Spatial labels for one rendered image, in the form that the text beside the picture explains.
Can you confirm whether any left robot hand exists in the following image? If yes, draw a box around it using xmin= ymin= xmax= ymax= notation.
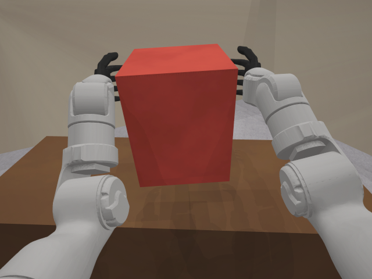
xmin=94 ymin=52 xmax=122 ymax=101

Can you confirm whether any carton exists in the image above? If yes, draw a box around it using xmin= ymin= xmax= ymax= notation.
xmin=115 ymin=44 xmax=238 ymax=187

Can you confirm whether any robot right upper arm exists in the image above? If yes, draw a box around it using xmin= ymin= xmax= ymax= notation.
xmin=280 ymin=151 xmax=372 ymax=279

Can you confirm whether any robot left upper arm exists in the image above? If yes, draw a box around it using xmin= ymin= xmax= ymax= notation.
xmin=0 ymin=174 xmax=130 ymax=279

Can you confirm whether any robot left forearm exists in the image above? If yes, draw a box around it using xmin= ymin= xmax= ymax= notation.
xmin=52 ymin=74 xmax=119 ymax=221

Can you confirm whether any pedestal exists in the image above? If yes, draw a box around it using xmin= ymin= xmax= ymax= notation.
xmin=0 ymin=136 xmax=372 ymax=279

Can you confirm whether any robot right forearm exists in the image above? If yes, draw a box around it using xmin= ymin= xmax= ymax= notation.
xmin=242 ymin=67 xmax=364 ymax=199

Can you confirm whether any right robot hand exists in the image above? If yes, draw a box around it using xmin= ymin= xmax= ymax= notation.
xmin=231 ymin=46 xmax=261 ymax=95

